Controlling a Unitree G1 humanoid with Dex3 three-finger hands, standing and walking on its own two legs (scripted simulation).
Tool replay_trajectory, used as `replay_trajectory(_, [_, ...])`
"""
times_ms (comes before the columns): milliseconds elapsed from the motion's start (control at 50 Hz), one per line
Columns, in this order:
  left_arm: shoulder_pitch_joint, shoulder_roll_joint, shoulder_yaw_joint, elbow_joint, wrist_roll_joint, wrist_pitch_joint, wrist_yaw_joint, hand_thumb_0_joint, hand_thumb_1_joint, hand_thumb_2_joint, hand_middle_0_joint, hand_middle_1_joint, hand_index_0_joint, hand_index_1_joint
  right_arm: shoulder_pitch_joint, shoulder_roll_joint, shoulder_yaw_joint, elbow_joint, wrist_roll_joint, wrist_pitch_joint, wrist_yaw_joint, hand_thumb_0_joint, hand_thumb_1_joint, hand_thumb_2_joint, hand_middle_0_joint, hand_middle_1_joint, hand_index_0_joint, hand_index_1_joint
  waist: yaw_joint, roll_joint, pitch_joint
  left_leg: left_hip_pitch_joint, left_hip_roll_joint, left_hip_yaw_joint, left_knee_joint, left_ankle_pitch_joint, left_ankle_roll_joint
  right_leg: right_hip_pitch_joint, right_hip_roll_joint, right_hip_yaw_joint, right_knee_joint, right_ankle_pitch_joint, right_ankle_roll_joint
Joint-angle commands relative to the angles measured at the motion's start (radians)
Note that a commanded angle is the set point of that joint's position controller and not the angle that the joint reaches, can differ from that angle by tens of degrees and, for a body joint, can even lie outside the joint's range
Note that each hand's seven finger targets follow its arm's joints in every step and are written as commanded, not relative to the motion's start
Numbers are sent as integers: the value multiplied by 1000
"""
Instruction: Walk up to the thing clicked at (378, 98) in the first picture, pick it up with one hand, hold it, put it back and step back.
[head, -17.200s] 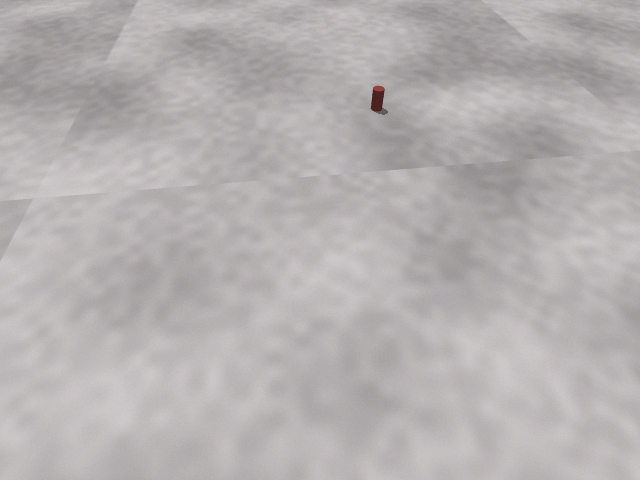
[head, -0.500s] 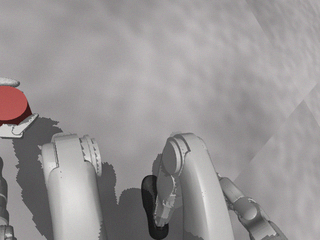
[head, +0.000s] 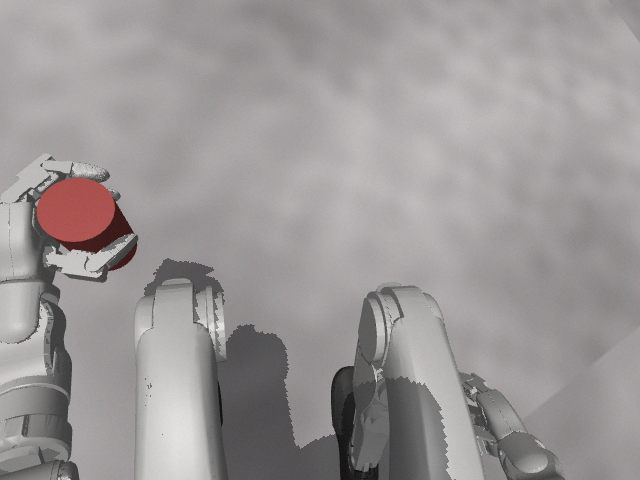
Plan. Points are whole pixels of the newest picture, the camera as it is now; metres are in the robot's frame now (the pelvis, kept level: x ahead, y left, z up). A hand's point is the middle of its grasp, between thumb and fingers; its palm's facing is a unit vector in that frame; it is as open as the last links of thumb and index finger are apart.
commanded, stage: settle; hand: left
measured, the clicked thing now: (94, 229) +0.38 +0.28 -0.08
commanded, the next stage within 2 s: lift in 0.76 s
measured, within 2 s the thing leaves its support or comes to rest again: neither
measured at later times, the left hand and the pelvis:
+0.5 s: hand (80, 213) +0.37 +0.27 -0.01, palm faces +0.22 -0.97 -0.04, open 9.5 cm; pelvis +0.00 +0.00 +0.03, yaw +2 degrees
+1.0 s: hand (73, 198) +0.38 +0.27 +0.01, palm faces +0.21 -0.98 -0.04, open 9.5 cm; pelvis +0.00 +0.00 +0.05, yaw +4 degrees
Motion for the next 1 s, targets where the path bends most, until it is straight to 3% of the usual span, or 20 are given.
replay_trajectory(0, [-176, 179, 87, -180, -53, -77, -27, 0, 169, 1185, -1187, -1279, -1181, -1299, 77, -231, -98, -77, 15, -22, -23, 0, -894, -899, 200, 300, 199, 300, 15, 208, -668, 458, -14, 105, -272, 110, 54, 303, 39, -24, -276, 208, -41])
replay_trajectory(20, [-271, 193, 88, -289, -60, -92, -30, 0, 155, 1204, -1185, -1291, -1178, -1313, 84, -225, -101, -74, 17, -23, -25, 0, -895, -901, 200, 300, 199, 300, 19, 240, -701, 475, -13, 109, -277, 109, 52, 316, 37, -19, -279, 209, -42])
replay_trajectory(60, [-315, 201, 90, -355, -57, -87, -36, 0, 175, 1210, -1213, -1306, -1206, -1328, 94, -225, -115, -79, 18, -28, -30, 0, -891, -899, 200, 300, 199, 300, 33, 263, -782, 521, -13, 119, -285, 158, 48, 354, 35, -11, -284, 251, -42])
replay_trajectory(100, [-228, 186, 105, -263, -54, -62, -40, 0, 165, 1214, -1227, -1312, -1220, -1333, 89, -224, -122, -79, 29, -33, -32, 0, -895, -899, 200, 300, 200, 300, 35, 238, -724, 501, -15, 122, -300, 140, 51, 321, 35, -10, -290, 225, -44])
replay_trajectory(140, [-219, 184, 119, -200, -52, -58, -38, 0, 179, 1230, -1229, -1315, -1219, -1340, 97, -212, -119, -67, 29, -33, -35, 0, -895, -900, 200, 300, 200, 300, 33, 200, -691, 459, -13, 125, -299, 113, 55, 332, 34, 0, -307, 198, -41])
replay_trajectory(180, [-337, 184, 106, -346, -58, -76, -41, 0, 182, 1231, -1219, -1313, -1211, -1336, 95, -213, -130, -82, 26, -41, -39, 0, -894, -900, 200, 300, 199, 300, 30, 229, -751, 485, -15, 133, -304, 120, 56, 365, 30, 9, -325, 205, -40])
replay_trajectory(200, [-280, 200, 126, -298, -52, -65, -40, 0, 177, 1228, -1234, -1321, -1224, -1346, 103, -207, -132, -78, 26, -43, -40, 0, -901, -901, 200, 300, 200, 300, 42, 214, -763, 481, -14, 139, -303, 136, 55, 398, 27, 23, -337, 214, -35])
replay_trajectory(220, [-263, 196, 117, -268, -47, -56, -44, 0, 169, 1223, -1235, -1312, -1224, -1338, 102, -208, -135, -72, 28, -43, -43, 0, -902, -902, 200, 300, 200, 300, 39, 203, -737, 471, -13, 142, -306, 124, 57, 382, 27, 31, -345, 196, -35])
replay_trajectory(260, [-286, 180, 108, -285, -40, -57, -47, 0, 197, 1232, -1236, -1315, -1225, -1340, 105, -204, -138, -73, 27, -50, -44, 0, -901, -902, 200, 300, 200, 300, 36, 206, -753, 493, -13, 141, -308, 155, 57, 381, 28, 23, -334, 230, -38])
replay_trajectory(300, [-309, 169, 104, -288, -38, -57, -48, 0, 140, 1226, -1239, -1318, -1228, -1344, 103, -207, -139, -68, 27, -55, -47, 0, -900, -901, 200, 300, 199, 300, 32, 232, -737, 527, -13, 137, -327, 132, 54, 341, 28, 9, -331, 208, -45])
replay_trajectory(320, [-305, 181, 123, -292, -39, -54, -47, 0, 153, 1247, -1244, -1328, -1232, -1356, 112, -208, -141, -69, 28, -55, -47, 0, -902, -903, 200, 300, 199, 300, 38, 248, -753, 546, -14, 136, -338, 141, 52, 348, 28, 5, -327, 216, -48])
replay_trajectory(380, [-325, 167, 106, -262, -33, -52, -48, 0, 125, 1286, -1278, -1368, -1264, -1399, 101, -206, -142, -69, 31, -60, -49, 0, -900, -902, 199, 300, 199, 300, 28, 231, -705, 531, -16, 137, -358, 86, 52, 307, 28, 4, -346, 158, -51])
replay_trajectory(520, [-343, 152, 87, -250, -28, -50, -62, 0, 179, 1300, -1272, -1370, -1260, -1398, 110, -205, -150, -66, 31, -73, -53, 0, -896, -901, 200, 300, 199, 300, 28, 247, -736, 586, -20, 142, -386, 89, 49, 307, 23, 9, -362, 156, -53])
replay_trajectory(560, [-363, 171, 106, -263, -26, -50, -58, 0, 196, 1309, -1273, -1372, -1261, -1401, 115, -202, -146, -70, 32, -76, -54, 0, -896, -902, 200, 300, 199, 300, 35, 263, -760, 598, -22, 139, -393, 104, 47, 317, 21, 5, -350, 172, -56])
replay_trajectory(640, [-373, 147, 83, -230, -26, -52, -63, 0, 185, 1333, -1284, -1391, -1272, -1421, 120, -191, -147, -61, 34, -78, -56, 0, -893, -902, 199, 300, 199, 300, 24, 242, -724, 584, -24, 146, -399, 89, 49, 306, 18, 15, -377, 154, -54])
replay_trajectory(800, [-379, 156, 99, -202, -24, -51, -67, 0, 204, 1319, -1244, -1354, -1233, -1382, 145, -190, -151, -63, 33, -87, -57, 0, -892, -902, 200, 300, 199, 300, 26, 212, -787, 601, -26, 156, -393, 149, 56, 379, 12, 30, -397, 205, -46])
replay_trajectory(840, [-382, 160, 99, -187, -13, -47, -62, 0, 197, 1318, -1241, -1353, -1231, -1381, 137, -186, -151, -63, 33, -86, -58, 0, -891, -901, 199, 300, 199, 300, 32, 223, -757, 596, -27, 158, -411, 110, 54, 345, 13, 31, -402, 164, -52])
replay_trajectory(860, [-411, 162, 97, -208, -14, -52, -61, 0, 193, 1238, -1275, -1384, -1300, -1373, 136, -186, -151, -61, 34, -87, -58, 0, -929, -902, 201, 299, 200, 299, 35, 238, -742, 597, -27, 158, -422, 86, 52, 335, 13, 31, -406, 140, -54])
replay_trajectory(900, [-372, 167, 112, -207, -14, -51, -60, 0, 179, 1246, -1284, -1411, -1307, -1403, 132, -184, -154, -71, 37, -86, -58, 0, -921, -900, 200, 299, 200, 299, 49, 219, -769, 611, -30, 158, -434, 87, 52, 354, 14, 31, -416, 135, -55])
replay_trajectory(980, [-382, 176, 104, -269, -24, -47, -77, 0, 165, 1241, -1282, -1402, -1304, -1395, 141, -188, -160, -72, 45, -92, -64, 0, -924, -901, 200, 299, 200, 299, 45, 245, -812, 669, -29, 161, -446, 136, 52, 366, 11, 37, -416, 180, -56])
